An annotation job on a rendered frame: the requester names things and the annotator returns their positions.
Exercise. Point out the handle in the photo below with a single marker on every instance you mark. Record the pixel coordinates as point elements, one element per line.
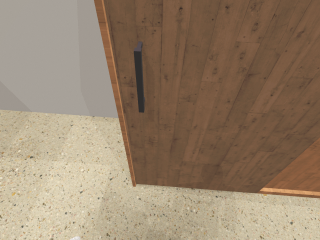
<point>139,76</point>

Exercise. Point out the wardrobe door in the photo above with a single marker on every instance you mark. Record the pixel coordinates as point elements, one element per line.
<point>231,87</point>
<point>303,174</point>

